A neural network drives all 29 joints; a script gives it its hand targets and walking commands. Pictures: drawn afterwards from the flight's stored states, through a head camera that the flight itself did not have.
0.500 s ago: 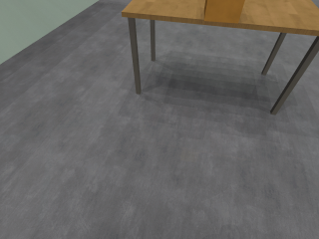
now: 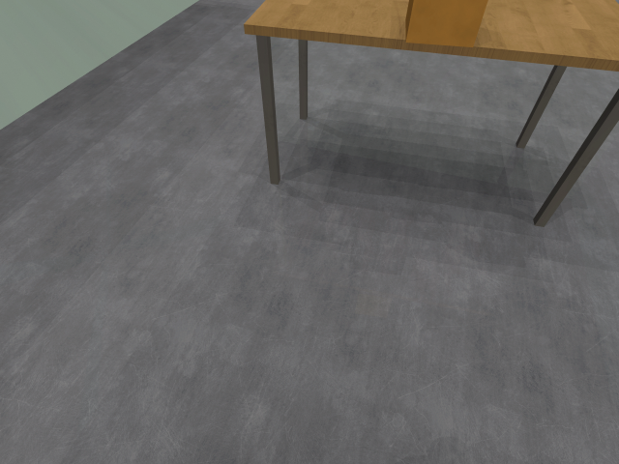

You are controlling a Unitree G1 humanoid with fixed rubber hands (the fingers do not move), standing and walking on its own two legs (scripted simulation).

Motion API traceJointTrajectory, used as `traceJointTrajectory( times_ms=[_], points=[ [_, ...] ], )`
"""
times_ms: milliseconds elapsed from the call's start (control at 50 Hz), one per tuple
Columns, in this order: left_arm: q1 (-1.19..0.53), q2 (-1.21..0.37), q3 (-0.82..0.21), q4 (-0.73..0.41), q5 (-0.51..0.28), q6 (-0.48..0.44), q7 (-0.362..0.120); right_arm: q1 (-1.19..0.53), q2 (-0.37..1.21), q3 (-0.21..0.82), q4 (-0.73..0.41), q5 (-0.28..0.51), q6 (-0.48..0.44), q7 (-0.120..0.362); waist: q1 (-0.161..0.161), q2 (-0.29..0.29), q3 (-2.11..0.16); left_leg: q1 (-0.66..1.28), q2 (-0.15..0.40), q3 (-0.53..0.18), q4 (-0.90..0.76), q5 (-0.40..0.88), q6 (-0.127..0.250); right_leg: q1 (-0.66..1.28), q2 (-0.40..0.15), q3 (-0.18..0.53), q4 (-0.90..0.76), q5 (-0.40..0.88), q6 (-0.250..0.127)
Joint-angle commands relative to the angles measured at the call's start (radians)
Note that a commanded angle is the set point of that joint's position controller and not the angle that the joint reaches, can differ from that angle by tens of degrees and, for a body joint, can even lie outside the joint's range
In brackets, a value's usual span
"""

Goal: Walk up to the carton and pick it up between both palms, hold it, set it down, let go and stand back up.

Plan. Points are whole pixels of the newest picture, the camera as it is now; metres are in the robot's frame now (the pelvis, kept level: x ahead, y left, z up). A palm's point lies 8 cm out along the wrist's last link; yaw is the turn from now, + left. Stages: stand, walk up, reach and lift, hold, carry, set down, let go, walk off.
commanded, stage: stand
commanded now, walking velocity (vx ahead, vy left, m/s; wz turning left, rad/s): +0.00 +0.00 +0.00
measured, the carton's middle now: out of the picture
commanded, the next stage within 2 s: walk up in 0.02 s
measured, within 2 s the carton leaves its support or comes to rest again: neither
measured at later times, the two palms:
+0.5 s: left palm out of the picture +0.13 +0.19 -0.13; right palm out of the picture -0.05 -0.30 -0.13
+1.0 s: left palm (316, 451) +0.18 +0.01 -0.11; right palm (596, 359) +0.34 -0.47 -0.15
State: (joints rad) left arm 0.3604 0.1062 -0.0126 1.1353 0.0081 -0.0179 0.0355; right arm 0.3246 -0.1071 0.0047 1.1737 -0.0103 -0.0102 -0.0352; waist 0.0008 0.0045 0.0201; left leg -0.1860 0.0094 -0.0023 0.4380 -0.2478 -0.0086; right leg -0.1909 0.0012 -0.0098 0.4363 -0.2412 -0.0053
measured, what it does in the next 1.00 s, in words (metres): walks ahead: right foot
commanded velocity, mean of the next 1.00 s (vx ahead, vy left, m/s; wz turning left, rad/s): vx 0.40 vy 0.03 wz -0.17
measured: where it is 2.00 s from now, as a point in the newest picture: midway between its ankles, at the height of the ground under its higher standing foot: (391, 272)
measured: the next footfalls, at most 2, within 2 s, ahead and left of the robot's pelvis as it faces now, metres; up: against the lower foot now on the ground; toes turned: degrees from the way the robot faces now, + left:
right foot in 0.62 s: +0.14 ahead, -0.29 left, +0.00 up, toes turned -17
left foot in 1.14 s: +0.60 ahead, -0.17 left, +0.00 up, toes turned -4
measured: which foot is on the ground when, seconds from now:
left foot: down 0.00-0.64, up 0.66-1.00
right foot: down 0.00-0.28, up 0.30-0.60, down 0.62-1.00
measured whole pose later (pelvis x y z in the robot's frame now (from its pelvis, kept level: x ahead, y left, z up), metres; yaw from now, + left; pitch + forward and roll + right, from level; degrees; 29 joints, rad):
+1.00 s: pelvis +0.28 -0.22 -0.01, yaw -13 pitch +2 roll +3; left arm 0.60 0.10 0.03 1.11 0.01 -0.09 0.00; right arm 0.13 -0.23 -0.06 0.97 -0.02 -0.02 0.06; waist 0.07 0.03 0.01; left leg -0.74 0.08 0.12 1.07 -0.07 -0.01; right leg 0.08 -0.05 -0.07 0.30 -0.41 0.00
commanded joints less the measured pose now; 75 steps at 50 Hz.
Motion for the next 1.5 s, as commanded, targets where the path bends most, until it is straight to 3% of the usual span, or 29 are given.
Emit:
traceJointTrajectory(
  times_ms=[0, 180, 200, 220, 240, 260, 280, 380, 420, 500, 540, 580, 600, 620, 640, 660, 680, 720, 780, 820, 980, 1100, 1140, 1160, 1180, 1200, 1260, 1380, 1480],
  points=[
    [0.111, 0.085, 0.018, -0.007, -0.002, -0.012, 0.005, 0.118, -0.046, -0.008, 0.006, 0.0, 0.002, -0.005, -0.003, 0.032, 0.047, -0.013, 0.065, -0.056, -0.084, 0.081, 0.026, -0.019, -0.081, 0.079, -0.088, 0.078, -0.023],
    [0.114, 0.027, 0.004, 0.003, -0.001, -0.004, 0.005, 0.093, -0.078, -0.017, 0.008, -0.002, -0.006, -0.005, 0.009, 0.033, 0.116, -0.047, 0.068, -0.051, -0.09, 0.111, 0.02, -0.019, -0.084, 0.072, -0.077, 0.112, -0.025],
    [0.025, 0.169, 0.076, -0.047, 0.002, 0.005, 0.024, -0.004, -0.186, -0.056, -0.08, 0.009, 0.001, -0.021, 0.026, 0.039, 0.203, -0.109, 0.111, -0.049, 0.069, 0.48, 0.012, -0.079, -0.123, 0.071, 0.095, 0.534, -0.032],
    [0.052, 0.163, 0.056, -0.075, -0.024, 0.013, -0.018, 0.198, -0.272, -0.091, -0.048, -0.006, -0.003, -0.021, -0.079, -0.024, -0.08, 0.26, 0.21, -0.166, -0.1, -0.557, 0.075, -0.359, -0.038, 0.06, 0.165, -0.549, -0.036],
    [-0.196, 0.14, 0.049, -0.181, -0.03, 0.033, -0.043, 0.172, -0.344, -0.129, -0.041, -0.005, 0.005, -0.041, -0.124, 0.138, 0.074, 0.289, 0.451, -0.416, -0.287, -0.687, 0.113, -0.654, 0.014, -0.032, 0.523, -0.302, 0.007],
    [-0.247, 0.113, 0.051, -0.22, 0.01, 0.039, -0.059, 0.164, -0.361, -0.135, -0.046, -0.002, 0.01, -0.055, -0.101, 0.129, 0.11, 0.197, 0.585, -0.509, -0.306, -0.688, 0.121, -0.715, -0.09, 0.031, 0.668, -0.195, 0.022],
    [-0.277, 0.096, 0.05, -0.245, 0.022, 0.038, -0.07, 0.127, -0.311, -0.131, -0.06, 0.001, 0.004, -0.051, -0.109, 0.13, 0.107, 0.133, 0.591, -0.494, -0.311, -0.632, 0.147, -0.684, -0.13, 0.04, 0.695, -0.163, 0.029],
    [-0.068, 0.059, 0.077, -0.186, 0.038, 0.013, -0.094, 0.055, -0.189, -0.097, -0.087, -0.017, -0.049, -0.025, 0.005, 0.055, 0.017, 0.028, 0.338, -0.07, -0.27, -0.254, 0.03, -0.463, -0.073, 0.045, 0.724, 0.03, 0.038],
    [-0.016, 0.047, 0.07, -0.2, 0.021, 0.018, -0.094, -0.036, -0.229, -0.105, -0.112, -0.034, -0.062, -0.009, 0.058, 0.248, 0.061, -0.113, 0.326, 0.023, -0.303, -0.302, 0.011, -0.351, -0.113, 0.02, 0.559, 0.007, 0.039],
    [-0.185, 0.108, 0.081, -0.269, 0.015, 0.001, -0.112, 0.02, -0.192, -0.099, -0.1, -0.036, -0.073, 0.011, 0.003, 0.339, 0.173, -0.127, 0.248, 0.138, -0.312, -0.332, 0.026, -0.239, -0.106, -0.082, 0.266, -0.011, 0.056],
    [-0.13, 0.163, 0.103, -0.251, 0.025, -0.003, -0.098, 0.062, -0.242, -0.106, -0.065, -0.041, -0.061, 0.013, 0.023, 0.267, 0.149, -0.121, 0.24, 0.169, -0.199, -0.394, 0.064, -0.124, -0.045, -0.142, 0.175, -0.084, 0.048],
    [0.106, 0.216, 0.126, -0.168, 0.032, -0.019, -0.07, 0.075, -0.26, -0.105, -0.068, -0.05, -0.051, 0.023, 0.116, 0.037, 0.059, -0.202, 0.198, 0.229, 0.12, -0.328, 0.071, 0.135, -0.016, -0.158, 0.11, -0.117, 0.048],
    [0.277, 0.287, 0.144, -0.107, 0.045, -0.03, -0.053, 0.079, -0.2, -0.088, -0.093, -0.047, -0.054, 0.031, 0.176, -0.213, -0.015, -0.306, 0.124, 0.27, 0.453, -0.35, 0.048, 0.297, -0.094, -0.025, 0.048, -0.196, 0.038],
    [0.382, 0.349, 0.142, -0.089, 0.045, -0.049, -0.037, 0.055, -0.099, -0.056, -0.143, -0.026, -0.059, 0.042, 0.187, -0.476, -0.05, -0.544, 0.038, 0.161, 0.777, -0.429, 0.021, 0.38, -0.34, 0.403, -0.078, -0.312, 0.046],
    [0.39, 0.411, 0.144, -0.076, 0.013, -0.044, -0.036, 0.062, -0.129, -0.072, -0.2, -0.024, -0.062, 0.051, 0.154, -0.574, -0.049, -0.587, 0.034, 0.083, 0.827, -0.39, 0.028, 0.294, -0.452, 0.765, -0.313, -0.499, -0.049],
    [0.293, 0.388, 0.142, -0.092, 0.0, -0.043, -0.042, -0.006, -0.181, -0.085, -0.23, -0.02, -0.062, 0.063, 0.128, -0.529, 0.017, -0.563, 0.09, 0.043, 0.884, -0.33, 0.025, 0.138, -0.483, 0.866, -0.422, -0.614, -0.1],
    [0.224, 0.333, 0.123, -0.112, -0.004, -0.051, -0.047, -0.093, -0.185, -0.083, -0.253, -0.011, -0.07, 0.078, 0.124, -0.479, 0.055, -0.547, 0.116, 0.031, 0.915, -0.274, 0.021, 0.092, -0.443, 0.812, -0.408, -0.471, -0.099],
    [0.135, 0.216, 0.092, -0.138, 0.016, -0.072, -0.036, -0.12, -0.152, -0.075, -0.226, 0.002, -0.083, 0.09, 0.076, -0.261, 0.104, -0.563, 0.16, 0.027, 0.883, -0.089, 0.028, 0.105, -0.351, 0.414, -0.215, 0.082, -0.04],
    [0.055, 0.15, 0.082, -0.15, 0.02, -0.078, -0.05, -0.003, -0.123, -0.056, -0.174, 0.0, -0.06, 0.081, -0.037, -0.192, 0.042, -0.533, 0.116, 0.064, 0.79, 0.02, 0.032, 0.169, -0.239, 0.055, -0.123, 0.409, 0.029],
    [0.158, 0.138, 0.078, -0.111, -0.002, -0.077, -0.044, -0.027, -0.133, -0.071, -0.174, -0.012, -0.028, 0.083, -0.018, -0.086, -0.01, -0.497, 0.073, 0.101, 0.825, 0.098, 0.019, 0.183, -0.236, 0.015, -0.123, 0.54, 0.051],
    [0.267, 0.164, 0.074, -0.058, 0.007, -0.102, -0.008, -0.371, -0.091, -0.016, -0.293, -0.003, -0.024, 0.113, 0.06, -0.162, 0.177, -0.584, 0.067, 0.162, 0.326, 0.257, 0.003, 0.257, -0.268, -0.037, -0.244, 0.648, -0.034],
    [0.247, 0.235, 0.088, -0.047, 0.011, -0.086, 0.008, -0.132, -0.191, -0.061, -0.232, -0.018, -0.043, 0.082, -0.04, -0.227, 0.047, -0.077, -0.053, 0.243, 0.109, 0.106, 0.089, 0.227, -0.302, -0.086, 0.066, 1.164, -0.064],
    [0.253, 0.242, 0.083, -0.076, -0.008, -0.082, 0.005, 0.203, -0.284, -0.099, -0.146, -0.036, -0.054, 0.059, -0.169, -0.112, -0.197, 0.402, 0.046, 0.118, 0.123, 0.233, 0.159, 0.014, -0.248, -0.092, 0.499, 0.88, -0.042],
    [0.357, 0.16, 0.052, -0.095, -0.061, -0.073, -0.007, 0.339, -0.387, -0.148, -0.127, -0.035, -0.057, 0.053, -0.212, 0.236, -0.461, 0.812, 0.389, -0.366, 0.11, 0.251, 0.336, -0.351, -0.06, -0.096, 1.039, 0.208, 0.007],
    [0.364, 0.154, 0.065, -0.096, -0.083, -0.064, -0.008, 0.327, -0.378, -0.154, -0.11, -0.003, -0.048, 0.046, -0.197, 0.304, -0.539, 0.863, 0.51, -0.636, -0.047, 0.112, 0.418, -0.46, 0.025, -0.025, 1.208, -0.316, -0.005],
    [0.258, 0.205, 0.091, -0.102, -0.075, -0.069, -0.014, 0.242, -0.337, -0.138, -0.127, -0.002, -0.045, 0.029, -0.153, 0.171, -0.471, 0.739, 0.493, -0.593, -0.108, 0.053, 0.367, -0.439, -0.035, 0.033, 1.209, -0.233, -0.037],
    [-0.149, 0.132, 0.084, -0.25, -0.006, -0.096, -0.041, 0.148, -0.186, -0.074, -0.096, -0.016, -0.082, 0.023, -0.112, -0.08, -0.068, 0.25, 0.311, -0.128, -0.061, 0.767, 0.158, -0.392, -0.108, 0.07, 1.027, -0.111, -0.092],
    [-0.027, 0.041, 0.079, -0.257, 0.001, -0.021, -0.059, 0.013, -0.148, -0.032, -0.083, 0.024, -0.099, 0.04, 0.076, 0.127, 0.159, -0.168, 0.143, 0.109, -0.227, 0.515, 0.091, -0.264, -0.077, -0.053, 0.744, 0.063, -0.03],
    [-0.247, 0.115, 0.076, -0.313, 0.013, -0.02, -0.067, 0.093, -0.133, -0.011, -0.04, 0.008, -0.106, 0.039, 0.016, 0.228, 0.225, -0.084, 0.113, 0.201, -0.288, 0.477, 0.078, -0.285, -0.101, -0.133, 0.365, 0.268, 0.002]
  ],
)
